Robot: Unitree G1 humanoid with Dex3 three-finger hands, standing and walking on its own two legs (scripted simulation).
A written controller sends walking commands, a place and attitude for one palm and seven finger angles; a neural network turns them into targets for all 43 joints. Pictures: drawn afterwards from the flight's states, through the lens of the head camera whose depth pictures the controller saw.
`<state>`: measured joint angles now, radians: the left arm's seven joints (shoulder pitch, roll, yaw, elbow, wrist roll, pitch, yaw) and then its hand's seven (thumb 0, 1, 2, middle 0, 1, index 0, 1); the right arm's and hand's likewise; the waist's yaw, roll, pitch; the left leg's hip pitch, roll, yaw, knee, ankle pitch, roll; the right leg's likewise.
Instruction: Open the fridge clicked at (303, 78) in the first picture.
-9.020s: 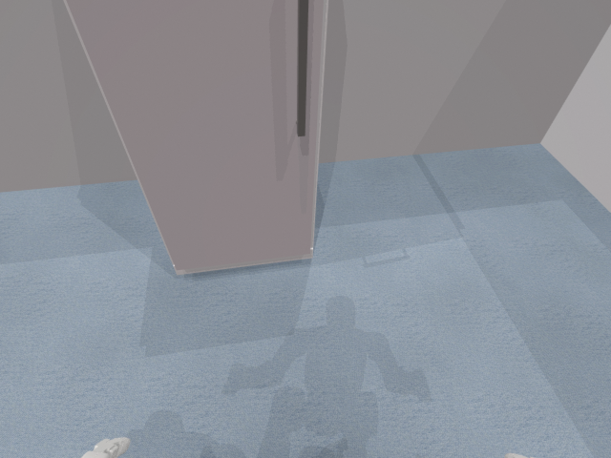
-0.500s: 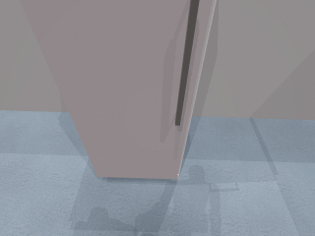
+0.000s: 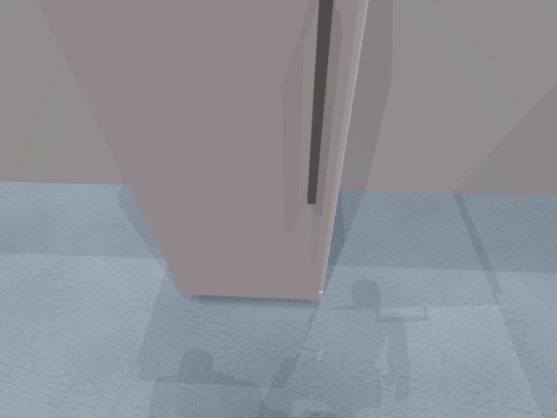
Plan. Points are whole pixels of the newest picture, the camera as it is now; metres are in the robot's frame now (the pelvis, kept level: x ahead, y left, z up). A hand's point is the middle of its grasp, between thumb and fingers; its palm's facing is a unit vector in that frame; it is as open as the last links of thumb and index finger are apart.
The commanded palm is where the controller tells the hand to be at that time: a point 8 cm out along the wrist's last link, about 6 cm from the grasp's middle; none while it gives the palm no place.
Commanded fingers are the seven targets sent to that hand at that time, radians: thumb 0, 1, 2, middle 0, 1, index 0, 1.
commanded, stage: come to a stop and stand still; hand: right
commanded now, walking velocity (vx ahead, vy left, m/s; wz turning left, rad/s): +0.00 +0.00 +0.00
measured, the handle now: (317, 108) +0.61 -0.03 +0.14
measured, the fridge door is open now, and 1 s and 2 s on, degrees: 0 0 0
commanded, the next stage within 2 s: look again from close up in 0.10 s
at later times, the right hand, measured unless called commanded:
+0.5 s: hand out of the picture -0.01 -0.13 -0.17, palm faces -0.02 +0.98 -0.19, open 7.3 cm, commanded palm none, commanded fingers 0.00 -0.90 -0.90 0.20 0.30 0.20 0.30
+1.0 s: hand out of the picture +0.00 -0.09 -0.17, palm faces -0.01 +0.98 -0.20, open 7.4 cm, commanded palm none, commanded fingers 0.00 -0.90 -0.90 0.20 0.30 0.20 0.30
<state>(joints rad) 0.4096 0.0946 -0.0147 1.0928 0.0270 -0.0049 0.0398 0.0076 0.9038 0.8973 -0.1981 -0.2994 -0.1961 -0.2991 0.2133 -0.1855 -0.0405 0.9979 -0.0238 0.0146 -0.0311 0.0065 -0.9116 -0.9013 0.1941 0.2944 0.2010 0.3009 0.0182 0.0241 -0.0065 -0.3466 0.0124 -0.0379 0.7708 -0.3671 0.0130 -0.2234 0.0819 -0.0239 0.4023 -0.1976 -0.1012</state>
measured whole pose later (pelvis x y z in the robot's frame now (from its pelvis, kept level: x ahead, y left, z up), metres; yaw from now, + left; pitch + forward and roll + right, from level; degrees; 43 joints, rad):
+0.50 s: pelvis -0.01 +0.04 +0.00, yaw +2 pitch -1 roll -1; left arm 0.26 0.18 -0.01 1.11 0.01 -0.02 0.03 0.01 0.91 0.90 -0.20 -0.30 -0.20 -0.30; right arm 0.30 -0.13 0.02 1.10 -0.01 -0.01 -0.03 0.01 -0.91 -0.90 0.20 0.29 0.20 0.30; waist 0.00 -0.01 0.04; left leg -0.11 0.00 -0.04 0.42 -0.30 0.01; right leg -0.19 0.04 -0.05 0.39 -0.19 -0.04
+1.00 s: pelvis +0.00 +0.08 +0.00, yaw +2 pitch +0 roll -1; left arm 0.26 0.16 -0.02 1.14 0.01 -0.01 0.03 0.01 0.91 0.90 -0.20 -0.30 -0.20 -0.30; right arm 0.32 -0.14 0.02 1.09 -0.01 -0.03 -0.04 0.01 -0.91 -0.90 0.20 0.29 0.20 0.30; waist 0.00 -0.01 0.03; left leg -0.09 -0.06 -0.02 0.39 -0.30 0.06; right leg -0.19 -0.01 -0.02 0.40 -0.21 0.02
